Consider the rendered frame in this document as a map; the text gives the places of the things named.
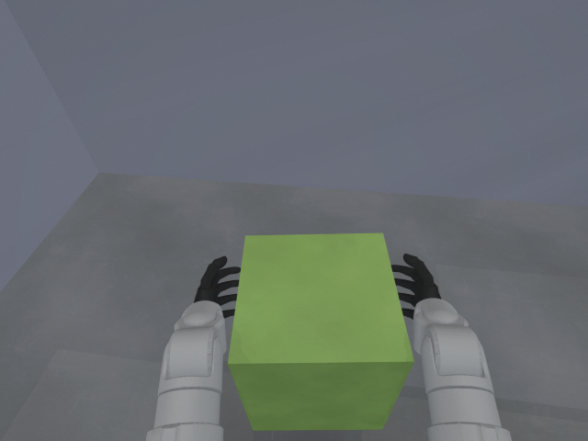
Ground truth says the carton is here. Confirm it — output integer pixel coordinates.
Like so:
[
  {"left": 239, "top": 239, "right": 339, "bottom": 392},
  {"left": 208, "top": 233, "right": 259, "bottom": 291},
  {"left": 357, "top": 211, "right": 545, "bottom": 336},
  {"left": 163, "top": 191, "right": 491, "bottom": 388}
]
[{"left": 228, "top": 233, "right": 414, "bottom": 431}]

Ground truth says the robot right forearm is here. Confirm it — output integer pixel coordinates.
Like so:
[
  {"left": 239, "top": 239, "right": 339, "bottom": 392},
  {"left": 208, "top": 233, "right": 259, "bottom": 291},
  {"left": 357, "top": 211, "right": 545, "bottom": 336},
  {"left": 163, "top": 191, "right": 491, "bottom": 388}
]
[{"left": 413, "top": 298, "right": 512, "bottom": 441}]

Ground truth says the robot left hand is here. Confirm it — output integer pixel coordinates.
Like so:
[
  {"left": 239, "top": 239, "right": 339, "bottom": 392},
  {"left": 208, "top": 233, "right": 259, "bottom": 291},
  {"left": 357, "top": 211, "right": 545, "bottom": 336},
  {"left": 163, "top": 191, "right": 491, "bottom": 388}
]
[{"left": 194, "top": 256, "right": 241, "bottom": 319}]

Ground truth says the robot right hand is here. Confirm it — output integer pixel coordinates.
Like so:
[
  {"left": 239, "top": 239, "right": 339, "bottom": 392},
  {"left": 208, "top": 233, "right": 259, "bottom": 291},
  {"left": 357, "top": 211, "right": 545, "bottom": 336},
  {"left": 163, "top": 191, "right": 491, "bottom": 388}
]
[{"left": 391, "top": 254, "right": 441, "bottom": 319}]

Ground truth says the robot left forearm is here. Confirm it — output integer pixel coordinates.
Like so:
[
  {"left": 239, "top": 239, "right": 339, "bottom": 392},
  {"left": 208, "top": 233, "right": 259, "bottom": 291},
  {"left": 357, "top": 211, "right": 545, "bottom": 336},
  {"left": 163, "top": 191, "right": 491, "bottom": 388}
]
[{"left": 146, "top": 300, "right": 227, "bottom": 441}]

